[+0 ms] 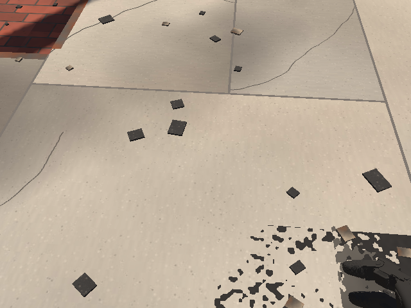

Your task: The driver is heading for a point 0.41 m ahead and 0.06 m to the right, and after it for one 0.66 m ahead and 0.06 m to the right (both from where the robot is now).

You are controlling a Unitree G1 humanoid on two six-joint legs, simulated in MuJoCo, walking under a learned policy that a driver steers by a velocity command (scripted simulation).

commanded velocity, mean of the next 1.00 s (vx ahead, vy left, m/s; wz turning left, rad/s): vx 0.41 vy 0.00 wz -0.58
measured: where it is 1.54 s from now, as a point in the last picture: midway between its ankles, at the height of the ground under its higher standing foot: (242, 282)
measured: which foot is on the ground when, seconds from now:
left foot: up 0.00-0.14, down 0.16-0.54, up 0.56-0.92, down 0.94-1.00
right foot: down 0.00-0.14, up 0.16-0.52, down 0.54-1.00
